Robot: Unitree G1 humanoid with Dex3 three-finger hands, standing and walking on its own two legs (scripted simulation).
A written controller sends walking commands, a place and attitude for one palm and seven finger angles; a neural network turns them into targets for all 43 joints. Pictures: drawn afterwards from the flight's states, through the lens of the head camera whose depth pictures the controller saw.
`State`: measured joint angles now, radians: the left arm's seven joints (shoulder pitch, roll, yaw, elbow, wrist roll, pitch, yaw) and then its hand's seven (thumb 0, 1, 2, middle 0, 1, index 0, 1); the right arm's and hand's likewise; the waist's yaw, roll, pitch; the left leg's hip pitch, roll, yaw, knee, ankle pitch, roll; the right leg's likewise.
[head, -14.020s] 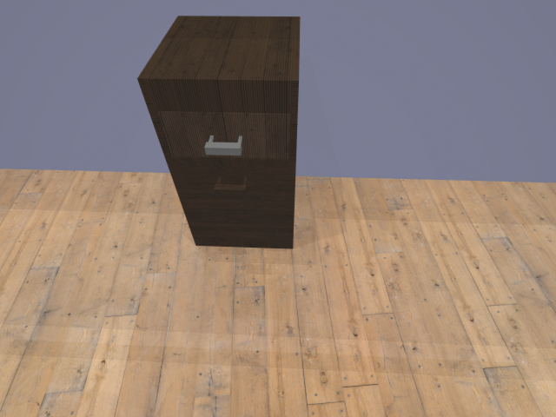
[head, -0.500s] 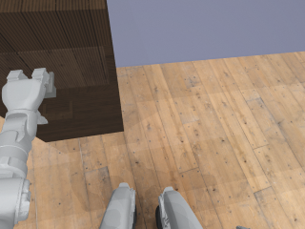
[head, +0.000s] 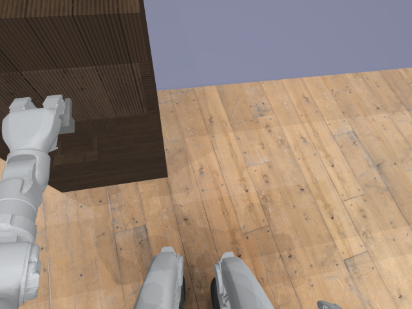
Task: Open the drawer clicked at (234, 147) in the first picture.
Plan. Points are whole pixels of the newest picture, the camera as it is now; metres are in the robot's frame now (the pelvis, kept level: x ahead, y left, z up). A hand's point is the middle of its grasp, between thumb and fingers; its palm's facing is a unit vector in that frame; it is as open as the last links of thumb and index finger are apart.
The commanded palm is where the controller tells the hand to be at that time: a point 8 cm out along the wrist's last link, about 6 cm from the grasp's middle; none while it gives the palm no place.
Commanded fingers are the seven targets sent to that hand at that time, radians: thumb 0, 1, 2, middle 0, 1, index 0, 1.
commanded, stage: pull the drawer open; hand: left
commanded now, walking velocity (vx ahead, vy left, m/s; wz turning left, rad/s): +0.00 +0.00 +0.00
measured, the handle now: (44, 115) +0.48 +0.33 -0.03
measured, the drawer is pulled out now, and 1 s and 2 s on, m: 0.00 0.05 0.11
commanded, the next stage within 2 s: none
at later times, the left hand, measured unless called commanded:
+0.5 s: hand (48, 146) +0.42 +0.32 -0.05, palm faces -0.06 -0.05 -1.00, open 5.9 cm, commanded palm +0.39 +0.30 +0.01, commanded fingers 0.00 0.90 0.90 -0.40 -1.35 -0.40 -1.35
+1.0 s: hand (47, 162) +0.39 +0.31 -0.05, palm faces -0.06 -0.05 -1.00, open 5.9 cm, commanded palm +0.36 +0.30 +0.01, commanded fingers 0.00 0.90 0.90 -0.40 -1.35 -0.40 -1.35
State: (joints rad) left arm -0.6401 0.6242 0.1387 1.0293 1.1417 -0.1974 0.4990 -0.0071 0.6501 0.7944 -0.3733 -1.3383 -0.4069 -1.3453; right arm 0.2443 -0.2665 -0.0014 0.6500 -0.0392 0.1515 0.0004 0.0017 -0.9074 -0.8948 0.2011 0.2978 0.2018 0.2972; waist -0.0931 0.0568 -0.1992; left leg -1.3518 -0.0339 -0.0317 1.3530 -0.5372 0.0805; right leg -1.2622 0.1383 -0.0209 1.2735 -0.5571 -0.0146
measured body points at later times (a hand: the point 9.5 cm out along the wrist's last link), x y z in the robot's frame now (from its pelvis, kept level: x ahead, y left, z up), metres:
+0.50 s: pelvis +0.02 +0.01 +0.01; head +0.17 +0.04 +0.44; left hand +0.42 +0.32 +0.01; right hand +0.08 -0.26 -0.11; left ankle +0.03 +0.07 -0.60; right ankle +0.02 -0.12 -0.60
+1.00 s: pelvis +0.02 +0.01 +0.02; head +0.16 +0.04 +0.45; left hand +0.39 +0.31 +0.01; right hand +0.12 -0.26 -0.10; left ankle +0.03 +0.07 -0.60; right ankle +0.01 -0.11 -0.60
